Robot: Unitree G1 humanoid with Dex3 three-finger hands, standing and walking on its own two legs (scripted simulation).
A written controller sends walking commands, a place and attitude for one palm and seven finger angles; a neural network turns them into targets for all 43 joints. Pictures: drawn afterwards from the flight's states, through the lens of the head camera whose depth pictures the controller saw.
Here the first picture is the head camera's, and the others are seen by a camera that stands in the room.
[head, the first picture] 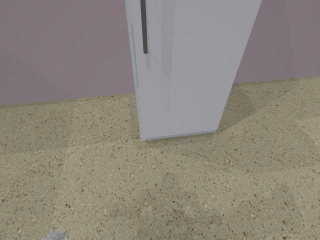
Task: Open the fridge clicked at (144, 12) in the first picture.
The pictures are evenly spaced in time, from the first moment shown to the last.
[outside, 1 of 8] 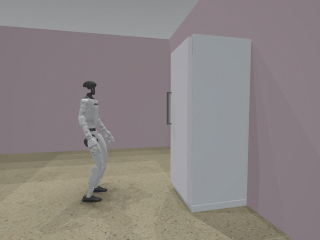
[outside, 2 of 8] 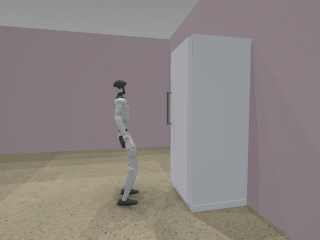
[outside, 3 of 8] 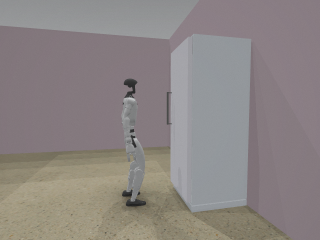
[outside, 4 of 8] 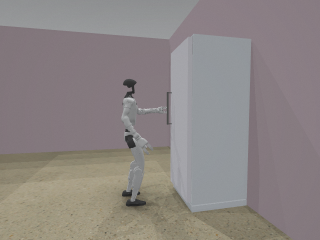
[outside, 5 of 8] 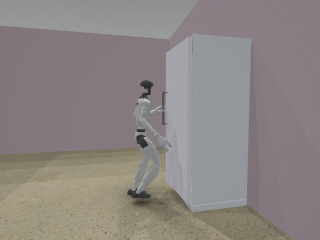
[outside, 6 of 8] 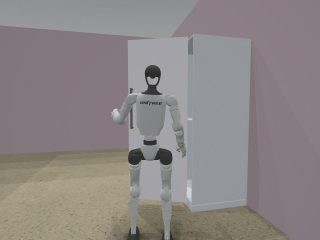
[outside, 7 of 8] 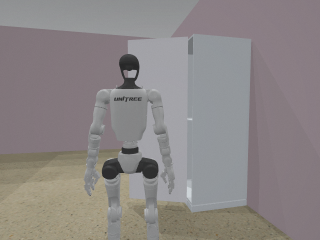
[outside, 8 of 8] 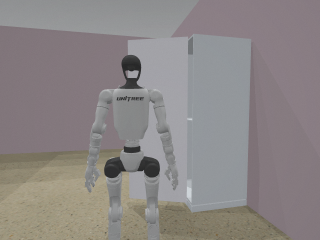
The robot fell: no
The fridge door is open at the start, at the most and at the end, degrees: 0 78 68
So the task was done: yes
